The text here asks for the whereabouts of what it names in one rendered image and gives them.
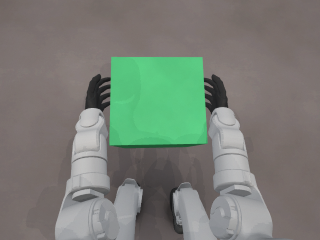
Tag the left robot shin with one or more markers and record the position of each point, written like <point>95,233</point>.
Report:
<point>128,181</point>

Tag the robot left forearm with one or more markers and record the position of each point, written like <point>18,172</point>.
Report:
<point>88,178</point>

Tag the left robot upper arm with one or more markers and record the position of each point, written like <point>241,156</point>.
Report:
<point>94,219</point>

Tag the right robot hand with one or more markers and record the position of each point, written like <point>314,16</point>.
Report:
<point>218,96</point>

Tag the left robot hand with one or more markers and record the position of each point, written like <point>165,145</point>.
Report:
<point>94,98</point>

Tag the carton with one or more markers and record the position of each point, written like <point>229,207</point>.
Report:
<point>157,102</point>

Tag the right robot upper arm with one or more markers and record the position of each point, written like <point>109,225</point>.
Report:
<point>234,217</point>

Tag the left robot thigh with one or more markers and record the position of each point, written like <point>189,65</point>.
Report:
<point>127,204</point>

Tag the robot right forearm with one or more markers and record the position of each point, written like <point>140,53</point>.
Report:
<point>232,171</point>

